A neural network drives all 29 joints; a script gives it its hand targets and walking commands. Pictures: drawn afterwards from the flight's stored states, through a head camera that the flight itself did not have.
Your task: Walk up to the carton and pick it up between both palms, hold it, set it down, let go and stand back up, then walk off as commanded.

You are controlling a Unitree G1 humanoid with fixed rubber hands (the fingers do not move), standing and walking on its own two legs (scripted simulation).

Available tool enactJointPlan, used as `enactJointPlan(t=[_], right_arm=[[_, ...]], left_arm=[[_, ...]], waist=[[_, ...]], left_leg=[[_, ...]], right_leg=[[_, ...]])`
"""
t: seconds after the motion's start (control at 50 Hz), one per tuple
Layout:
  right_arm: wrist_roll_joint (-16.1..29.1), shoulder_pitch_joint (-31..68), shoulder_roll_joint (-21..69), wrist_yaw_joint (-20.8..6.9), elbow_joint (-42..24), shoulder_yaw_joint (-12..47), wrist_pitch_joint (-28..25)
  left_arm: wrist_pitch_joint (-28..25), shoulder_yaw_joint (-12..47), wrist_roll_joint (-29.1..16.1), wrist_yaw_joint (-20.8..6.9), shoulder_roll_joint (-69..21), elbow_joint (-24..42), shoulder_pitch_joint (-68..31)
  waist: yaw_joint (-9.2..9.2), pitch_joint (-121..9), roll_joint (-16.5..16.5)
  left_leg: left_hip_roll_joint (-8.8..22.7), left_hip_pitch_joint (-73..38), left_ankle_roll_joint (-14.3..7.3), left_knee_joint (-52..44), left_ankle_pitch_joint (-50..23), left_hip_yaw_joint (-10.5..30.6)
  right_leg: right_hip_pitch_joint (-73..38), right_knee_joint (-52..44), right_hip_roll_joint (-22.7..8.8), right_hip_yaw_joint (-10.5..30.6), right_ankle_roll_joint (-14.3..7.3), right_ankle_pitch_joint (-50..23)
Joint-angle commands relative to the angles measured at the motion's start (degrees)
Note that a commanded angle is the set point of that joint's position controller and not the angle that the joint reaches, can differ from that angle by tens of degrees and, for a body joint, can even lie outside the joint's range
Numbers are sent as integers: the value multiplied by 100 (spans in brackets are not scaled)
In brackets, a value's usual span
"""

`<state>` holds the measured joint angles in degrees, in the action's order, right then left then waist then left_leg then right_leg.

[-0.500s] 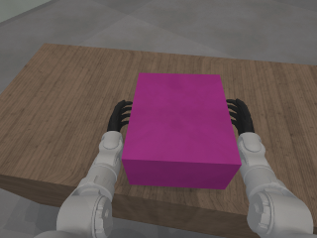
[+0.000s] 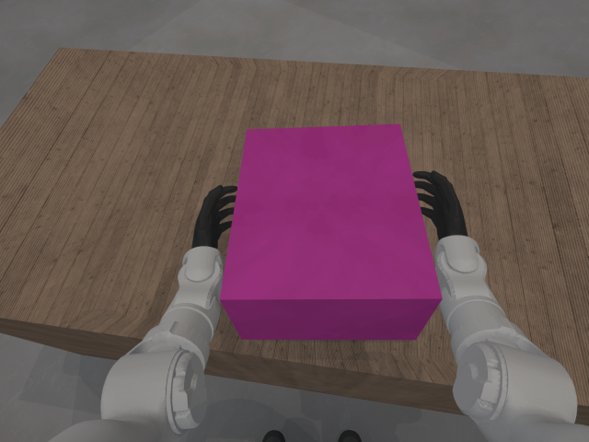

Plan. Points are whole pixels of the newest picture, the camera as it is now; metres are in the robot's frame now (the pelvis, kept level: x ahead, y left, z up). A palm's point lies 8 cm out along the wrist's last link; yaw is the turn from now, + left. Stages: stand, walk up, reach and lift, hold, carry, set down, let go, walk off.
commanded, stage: set down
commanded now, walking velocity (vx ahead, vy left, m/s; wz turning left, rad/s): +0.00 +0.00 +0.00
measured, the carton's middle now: (324, 226) +0.42 +0.00 -0.04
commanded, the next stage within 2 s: none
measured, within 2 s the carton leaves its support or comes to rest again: rests again in 0.74 s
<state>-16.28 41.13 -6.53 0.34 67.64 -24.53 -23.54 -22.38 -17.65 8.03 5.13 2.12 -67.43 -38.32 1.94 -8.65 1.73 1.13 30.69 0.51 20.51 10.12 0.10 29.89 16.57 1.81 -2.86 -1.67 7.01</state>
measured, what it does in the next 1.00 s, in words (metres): stands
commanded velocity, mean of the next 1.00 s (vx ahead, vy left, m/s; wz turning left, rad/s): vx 0.00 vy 0.00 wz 0.00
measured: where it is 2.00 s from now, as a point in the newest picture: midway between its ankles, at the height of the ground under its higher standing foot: outside the picture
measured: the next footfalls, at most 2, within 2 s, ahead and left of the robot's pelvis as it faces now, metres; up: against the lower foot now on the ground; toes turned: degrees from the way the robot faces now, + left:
none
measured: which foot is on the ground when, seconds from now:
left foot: down 0.00-1.00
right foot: down 0.00-1.00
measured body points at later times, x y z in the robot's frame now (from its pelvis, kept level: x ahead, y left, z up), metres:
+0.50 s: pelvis -0.01 +0.01 +0.00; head +0.12 -0.01 +0.43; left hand +0.39 +0.17 -0.03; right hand +0.41 -0.18 -0.02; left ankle -0.03 +0.12 -0.74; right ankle -0.02 -0.10 -0.74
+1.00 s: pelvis -0.01 +0.00 -0.01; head +0.13 -0.01 +0.42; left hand +0.39 +0.17 -0.04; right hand +0.41 -0.18 -0.03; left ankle -0.03 +0.12 -0.74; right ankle -0.02 -0.10 -0.74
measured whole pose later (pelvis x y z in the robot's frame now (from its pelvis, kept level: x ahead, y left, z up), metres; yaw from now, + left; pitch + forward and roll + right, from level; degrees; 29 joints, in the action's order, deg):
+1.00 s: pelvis -0.01 +0.00 -0.01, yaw +0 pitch +24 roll +0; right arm -19.6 45.5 -7.4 0.0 74.1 -29.4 -33.7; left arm -34.0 -23.2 10.3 4.7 2.7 -73.7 -42.3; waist 2.0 -7.8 1.5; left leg 1.3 38.2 0.2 23.8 10.1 -1.4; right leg 38.1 21.1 1.4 -2.8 -1.8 7.6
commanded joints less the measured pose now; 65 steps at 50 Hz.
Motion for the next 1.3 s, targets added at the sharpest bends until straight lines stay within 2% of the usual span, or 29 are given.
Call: enactJointPlan(t=[0.0,0.04,0.06,0.08,0.12,0.2,0.32,0.36,0.42,0.44,0.52,0.58,0.62,0.64,0.68,0.7,0.72,0.76,0.78,0.86,0.9,0.94,1.0,1.02,1.04,1.08,1.18,1.22,1.28], right_arm=[[-412,2911,3213,-767,-318,1460,-682],[-449,3026,2999,-800,-240,1220,-783],[-433,2922,3206,-827,-233,1243,-814],[-370,2940,2991,-843,-98,1254,-773],[-516,2903,3019,-864,0,1113,-806],[-457,2848,2940,-871,-105,1227,-962],[-628,2897,2796,-887,128,987,-960],[-734,2851,2846,-893,289,929,-969],[-803,2717,3180,-913,471,764,-912],[-711,2760,2966,-906,406,916,-969],[-854,2860,2984,-872,449,809,-953],[-861,2836,2930,-849,528,840,-977],[-917,2640,3094,-782,670,945,-966],[-877,2560,2854,-797,735,938,-958],[-797,2551,2734,-783,757,828,-1025],[-881,2564,2672,-780,722,770,-1020],[-882,2721,2754,-766,464,829,-1024],[-855,2521,2444,-733,832,762,-953],[-922,2524,2666,-776,861,756,-932],[-992,2727,2534,-754,841,639,-962],[-876,2492,2145,-684,834,652,-981],[-861,2627,2156,-682,787,641,-981],[-937,2620,2700,-704,780,557,-942],[-1043,2432,2315,-705,959,425,-887],[-922,2442,2205,-693,893,513,-909],[-954,2423,2299,-668,919,398,-880],[-1157,2421,2762,-838,1051,407,-912],[-1071,2311,2238,-805,1161,283,-925],[-903,2402,2095,-802,1021,345,-1015]], left_arm=[[-667,1337,314,-530,-3220,1092,-3510],[-734,1606,207,-490,-3302,1124,-3675],[-727,1608,309,-470,-3554,1108,-3469],[-737,1421,339,-451,-3239,982,-3443],[-760,1487,276,-501,-3352,872,-3416],[-865,1381,399,-429,-3331,826,-3139],[-974,1148,417,-489,-3069,409,-3383],[-980,1206,426,-485,-3237,359,-3220],[-994,975,595,-524,-3284,332,-3245],[-1007,967,572,-513,-3063,171,-3091],[-1003,955,511,-596,-3120,28,-3076],[-1091,744,603,-601,-2715,-81,-3158],[-1120,811,586,-656,-2812,-94,-2921],[-1088,697,652,-646,-2669,-248,-2845],[-1161,740,622,-631,-2563,-119,-2964],[-1109,792,642,-630,-2613,-145,-2896],[-1140,684,638,-611,-2581,-183,-2902],[-1158,517,695,-601,-2108,-265,-2957],[-1151,469,783,-618,-2421,-301,-2883],[-1128,590,735,-609,-2449,-262,-3021],[-1147,495,713,-567,-2037,-392,-2844],[-1174,317,748,-547,-1876,-439,-2906],[-1179,475,764,-597,-2394,-115,-3014],[-1123,357,790,-608,-2148,-403,-2930],[-1126,337,794,-550,-2005,-382,-2791],[-1093,397,804,-520,-2214,-212,-2890],[-1092,211,1050,-573,-2681,-385,-2747],[-1085,326,997,-520,-2369,-412,-2541],[-1080,424,977,-413,-2342,-205,-2510]], waist=[[-130,-3980,-361],[-291,-4125,-31],[-272,-3997,-2],[-83,-3821,-76],[-321,-3707,-167],[-76,-4017,-80],[-204,-3639,-279],[-282,-3497,-277],[-207,-3503,-181],[-115,-3567,-260],[-247,-3210,-439],[-115,-3381,-495],[-214,-3288,-717],[-80,-3089,-566],[-83,-3275,-364],[-173,-3257,-336],[-100,-3350,-465],[-147,-3076,-548],[4,-2923,-443],[-179,-2948,-541],[-123,-3191,-453],[-4,-3149,-502],[-88,-3063,-390],[-130,-2912,-383],[-54,-2993,-452],[-168,-2794,-392],[-12,-2804,-355],[-123,-2912,-285],[21,-2971,-149]], left_leg=[[-25,-767,312,285,-2536,-334],[22,-1078,439,495,-2884,-222],[65,-1379,472,552,-3103,-148],[79,-1438,431,586,-3041,-190],[90,-1428,445,555,-2925,-108],[106,-1436,472,641,-3332,-155],[97,-1198,350,512,-2436,-238],[129,-1432,374,538,-2742,-168],[63,-1293,260,557,-2474,-226],[68,-1071,267,528,-2490,-251],[43,-509,207,272,-1702,-315],[-16,-146,150,253,-1483,-413],[-44,-157,102,289,-1661,-407],[-29,-1,110,215,-1487,-451],[-9,-39,192,254,-1608,-433],[-5,-62,150,242,-1443,-416],[-26,58,125,231,-1230,-450],[-45,204,58,168,-1058,-479],[-42,177,97,225,-1247,-483],[-13,176,88,157,-1011,-447],[-54,234,87,239,-1236,-530],[-71,434,36,220,-1048,-519],[-81,235,66,235,-1021,-516],[-80,297,44,258,-884,-517],[-41,135,34,218,-1035,-525],[-51,36,39,259,-1019,-487],[-23,38,53,308,-1294,-468],[12,-41,104,286,-1288,-471],[68,-556,173,432,-1715,-431]], right_leg=[[-3030,827,-248,1,346,-3913],[-2446,725,-149,-151,214,-3535],[-2177,650,-100,-187,162,-3262],[-2066,600,-95,-128,156,-3141],[-1978,523,-70,-219,152,-2886],[-1872,598,-27,-167,118,-3182],[-1714,510,-72,-175,126,-2435],[-1415,471,-23,-264,106,-2475],[-1352,448,-115,-162,69,-2326],[-1673,569,-92,-120,121,-2623],[-1980,599,-172,-102,247,-2406],[-2040,738,-214,-2,275,-2532],[-2272,803,-233,40,359,-2949],[-2362,830,-237,47,329,-2760],[-2226,830,-202,16,288,-2649],[-2153,741,-194,-5,247,-2384],[-2104,770,-216,60,275,-2304],[-2277,822,-251,113,339,-2262],[-2223,836,-235,49,286,-2211],[-1889,748,-233,23,289,-1891],[-2177,888,-237,129,311,-2471],[-2203,942,-270,184,327,-2261],[-2145,820,-240,129,276,-1916],[-1907,793,-249,99,256,-1713],[-1912,787,-235,108,249,-1798],[-1784,739,-216,115,232,-1683],[-1538,763,-186,-34,189,-1725],[-1464,725,-131,-47,169,-1712],[-1021,636,-37,-115,86,-1556]])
